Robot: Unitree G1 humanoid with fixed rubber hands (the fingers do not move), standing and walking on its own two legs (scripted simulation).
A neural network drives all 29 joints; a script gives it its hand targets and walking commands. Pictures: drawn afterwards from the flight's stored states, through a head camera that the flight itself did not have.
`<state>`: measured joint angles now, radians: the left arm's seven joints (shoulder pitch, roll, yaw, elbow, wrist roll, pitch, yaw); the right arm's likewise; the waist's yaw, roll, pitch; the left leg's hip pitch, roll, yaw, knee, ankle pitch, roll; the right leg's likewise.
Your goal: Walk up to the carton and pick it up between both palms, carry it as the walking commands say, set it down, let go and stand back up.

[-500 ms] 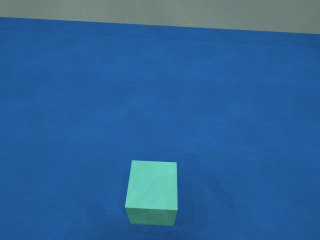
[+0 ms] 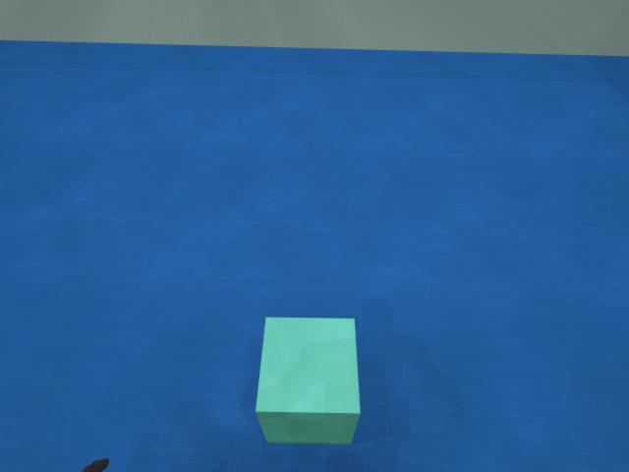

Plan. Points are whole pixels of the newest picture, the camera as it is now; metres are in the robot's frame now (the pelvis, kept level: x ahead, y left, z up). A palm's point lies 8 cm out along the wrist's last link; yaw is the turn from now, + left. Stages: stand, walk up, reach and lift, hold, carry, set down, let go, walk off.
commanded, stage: walk up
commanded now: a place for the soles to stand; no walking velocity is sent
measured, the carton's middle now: (309, 382) +0.46 +0.04 -0.63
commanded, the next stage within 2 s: reach and lift in 0.50 s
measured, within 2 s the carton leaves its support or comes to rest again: neither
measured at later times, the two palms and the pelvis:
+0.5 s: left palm out of the picture +0.07 +0.33 -0.11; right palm out of the picture +0.10 -0.31 -0.11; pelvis +0.00 +0.01 +0.00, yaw +0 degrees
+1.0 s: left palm (124, 451) +0.18 +0.29 -0.14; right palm (510, 438) +0.21 -0.26 -0.14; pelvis -0.03 -0.04 -0.04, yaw +2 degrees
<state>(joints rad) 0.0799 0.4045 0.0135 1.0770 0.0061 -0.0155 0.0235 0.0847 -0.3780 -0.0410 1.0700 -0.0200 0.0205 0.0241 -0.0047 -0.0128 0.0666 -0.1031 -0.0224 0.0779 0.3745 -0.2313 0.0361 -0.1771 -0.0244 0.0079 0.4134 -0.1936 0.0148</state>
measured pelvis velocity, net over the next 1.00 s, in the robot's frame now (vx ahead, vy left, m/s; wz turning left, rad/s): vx -0.03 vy -0.04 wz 0.04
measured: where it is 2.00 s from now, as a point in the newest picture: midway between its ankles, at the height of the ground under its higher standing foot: outside the picture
